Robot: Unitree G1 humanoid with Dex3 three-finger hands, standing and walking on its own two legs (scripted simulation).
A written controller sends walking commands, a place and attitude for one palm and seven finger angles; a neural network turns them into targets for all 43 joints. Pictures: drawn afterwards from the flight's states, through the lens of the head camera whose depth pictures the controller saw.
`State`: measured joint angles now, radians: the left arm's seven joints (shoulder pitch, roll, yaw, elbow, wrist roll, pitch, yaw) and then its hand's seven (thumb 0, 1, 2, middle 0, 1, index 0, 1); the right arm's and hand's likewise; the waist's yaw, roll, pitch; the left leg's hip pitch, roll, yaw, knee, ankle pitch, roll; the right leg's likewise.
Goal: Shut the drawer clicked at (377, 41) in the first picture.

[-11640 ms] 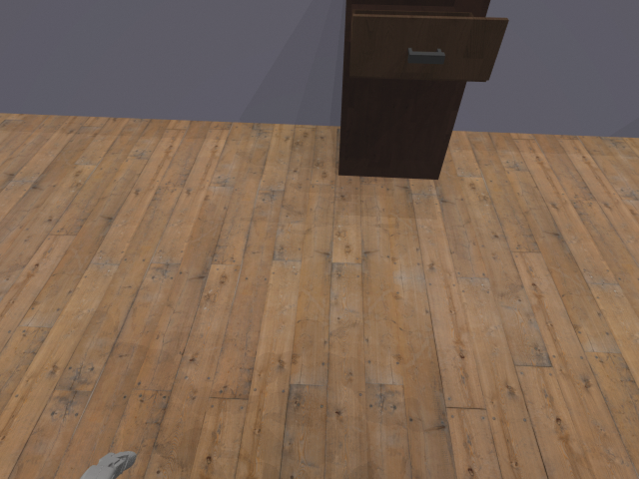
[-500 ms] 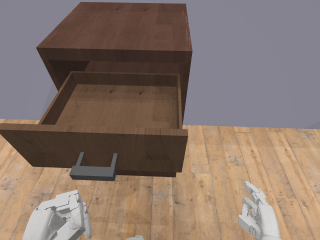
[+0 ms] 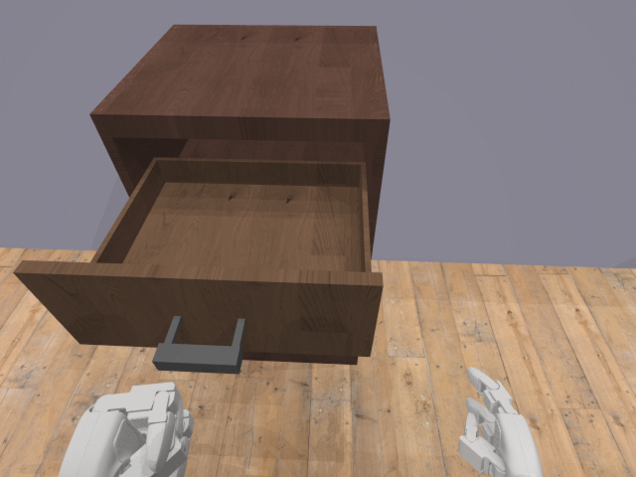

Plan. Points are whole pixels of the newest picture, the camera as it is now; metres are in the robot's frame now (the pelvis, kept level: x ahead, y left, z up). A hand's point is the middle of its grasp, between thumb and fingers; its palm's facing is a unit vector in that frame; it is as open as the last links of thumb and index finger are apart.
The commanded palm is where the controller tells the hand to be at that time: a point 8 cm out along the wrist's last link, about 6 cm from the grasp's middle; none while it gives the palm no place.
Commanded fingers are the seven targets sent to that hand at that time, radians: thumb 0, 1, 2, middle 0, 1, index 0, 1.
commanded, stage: raise the hand and make a fist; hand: left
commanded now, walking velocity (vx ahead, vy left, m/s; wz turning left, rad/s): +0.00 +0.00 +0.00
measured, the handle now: (203, 341) +0.28 +0.18 +0.02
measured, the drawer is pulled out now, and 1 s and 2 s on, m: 0.30 0.30 0.30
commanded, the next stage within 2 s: bring the fist close to the handle in 0.20 s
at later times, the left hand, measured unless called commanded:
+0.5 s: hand (191, 456) +0.13 +0.13 +0.09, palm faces +0.04 -1.00 -0.04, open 3.2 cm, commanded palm +0.09 +0.19 +0.10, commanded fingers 0.00 0.90 0.90 -1.40 -1.60 -1.40 -1.60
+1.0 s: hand (209, 421) +0.18 +0.14 +0.05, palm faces +0.04 -1.00 -0.03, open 3.3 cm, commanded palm +0.14 +0.19 +0.05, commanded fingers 0.00 0.90 0.90 -1.40 -1.60 -1.40 -1.60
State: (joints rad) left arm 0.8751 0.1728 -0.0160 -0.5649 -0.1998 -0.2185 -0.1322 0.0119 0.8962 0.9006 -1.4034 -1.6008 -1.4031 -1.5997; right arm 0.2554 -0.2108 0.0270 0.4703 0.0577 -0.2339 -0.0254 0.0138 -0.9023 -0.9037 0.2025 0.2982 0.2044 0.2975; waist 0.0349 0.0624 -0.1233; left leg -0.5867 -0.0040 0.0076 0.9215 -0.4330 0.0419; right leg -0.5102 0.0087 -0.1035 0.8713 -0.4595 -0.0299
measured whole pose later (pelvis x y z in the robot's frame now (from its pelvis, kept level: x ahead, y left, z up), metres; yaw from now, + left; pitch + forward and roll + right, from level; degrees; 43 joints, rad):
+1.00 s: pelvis +0.00 -0.01 -0.02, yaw +0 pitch +12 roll -2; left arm 0.66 0.17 0.02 -0.28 -0.21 -0.39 -0.12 0.01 0.90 0.90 -1.40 -1.60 -1.40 -1.60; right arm 0.24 -0.23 0.00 0.48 0.03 -0.17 -0.03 0.01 -0.90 -0.90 0.20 0.30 0.20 0.30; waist 0.00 0.05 -0.13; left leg -0.79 0.01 0.00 1.06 -0.48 0.02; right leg -0.72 0.02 -0.12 1.02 -0.52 -0.05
